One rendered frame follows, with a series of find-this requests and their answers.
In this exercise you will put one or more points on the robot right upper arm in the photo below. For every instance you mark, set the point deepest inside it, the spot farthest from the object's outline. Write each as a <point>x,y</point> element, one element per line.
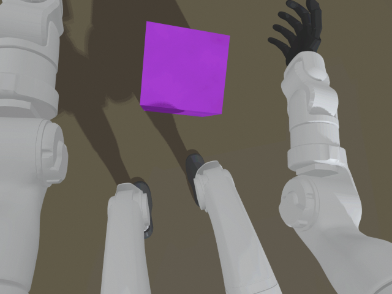
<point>325,213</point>

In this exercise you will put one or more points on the carton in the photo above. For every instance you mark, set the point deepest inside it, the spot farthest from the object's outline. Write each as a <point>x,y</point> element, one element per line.
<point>184,70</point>

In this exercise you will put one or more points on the right robot thigh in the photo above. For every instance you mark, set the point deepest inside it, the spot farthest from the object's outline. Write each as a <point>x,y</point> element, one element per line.
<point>245,267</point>

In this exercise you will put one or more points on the robot left upper arm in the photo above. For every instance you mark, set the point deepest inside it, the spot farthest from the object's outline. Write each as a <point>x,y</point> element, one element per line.
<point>33,156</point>

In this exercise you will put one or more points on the right robot forearm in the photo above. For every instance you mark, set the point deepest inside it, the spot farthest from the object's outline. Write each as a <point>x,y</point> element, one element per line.
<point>313,123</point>

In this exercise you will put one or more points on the left robot forearm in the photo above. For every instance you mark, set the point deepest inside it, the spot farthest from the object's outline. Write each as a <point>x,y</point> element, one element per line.
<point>29,55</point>

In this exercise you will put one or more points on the right robot foot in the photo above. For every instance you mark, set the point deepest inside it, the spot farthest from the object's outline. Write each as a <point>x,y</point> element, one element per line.
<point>193,163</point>

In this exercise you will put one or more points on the right robot hand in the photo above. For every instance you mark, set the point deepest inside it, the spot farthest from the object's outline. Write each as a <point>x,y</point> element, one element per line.
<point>308,33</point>

